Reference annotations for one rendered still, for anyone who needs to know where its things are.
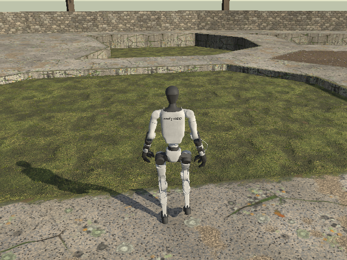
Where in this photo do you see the left robot upper arm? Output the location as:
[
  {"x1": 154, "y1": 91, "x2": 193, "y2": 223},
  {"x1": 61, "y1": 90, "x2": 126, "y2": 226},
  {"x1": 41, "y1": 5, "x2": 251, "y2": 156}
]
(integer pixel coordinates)
[{"x1": 147, "y1": 109, "x2": 161, "y2": 140}]

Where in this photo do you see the left robot forearm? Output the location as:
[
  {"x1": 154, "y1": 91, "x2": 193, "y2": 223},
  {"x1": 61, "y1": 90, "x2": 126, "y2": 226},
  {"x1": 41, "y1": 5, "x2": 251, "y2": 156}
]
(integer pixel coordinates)
[{"x1": 143, "y1": 131, "x2": 153, "y2": 153}]

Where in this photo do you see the left robot hand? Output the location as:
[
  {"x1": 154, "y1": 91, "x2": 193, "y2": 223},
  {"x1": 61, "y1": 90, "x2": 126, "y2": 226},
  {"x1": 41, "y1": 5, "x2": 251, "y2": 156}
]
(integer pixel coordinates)
[{"x1": 142, "y1": 151, "x2": 155, "y2": 163}]

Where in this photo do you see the right robot forearm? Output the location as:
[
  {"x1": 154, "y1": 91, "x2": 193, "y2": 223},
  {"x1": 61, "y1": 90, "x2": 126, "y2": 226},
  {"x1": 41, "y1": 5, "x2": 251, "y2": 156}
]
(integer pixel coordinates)
[{"x1": 194, "y1": 131, "x2": 205, "y2": 156}]

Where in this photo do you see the left robot thigh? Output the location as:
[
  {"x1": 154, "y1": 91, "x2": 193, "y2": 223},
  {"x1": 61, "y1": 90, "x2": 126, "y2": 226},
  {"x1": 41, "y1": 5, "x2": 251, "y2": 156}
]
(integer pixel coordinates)
[{"x1": 155, "y1": 151, "x2": 168, "y2": 191}]

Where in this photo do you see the right robot hand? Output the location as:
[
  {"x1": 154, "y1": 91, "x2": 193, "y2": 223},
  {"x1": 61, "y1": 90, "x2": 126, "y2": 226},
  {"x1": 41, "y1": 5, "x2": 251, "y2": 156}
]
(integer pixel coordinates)
[{"x1": 194, "y1": 155, "x2": 207, "y2": 168}]

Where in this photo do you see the robot right shin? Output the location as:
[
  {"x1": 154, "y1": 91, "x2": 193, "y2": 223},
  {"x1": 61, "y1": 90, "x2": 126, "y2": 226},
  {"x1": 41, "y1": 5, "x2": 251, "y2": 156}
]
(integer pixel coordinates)
[{"x1": 182, "y1": 171, "x2": 190, "y2": 208}]

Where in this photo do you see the right robot upper arm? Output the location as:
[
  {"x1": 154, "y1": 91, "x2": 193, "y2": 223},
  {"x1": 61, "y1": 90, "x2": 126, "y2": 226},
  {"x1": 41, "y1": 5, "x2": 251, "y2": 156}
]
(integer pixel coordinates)
[{"x1": 184, "y1": 109, "x2": 199, "y2": 140}]

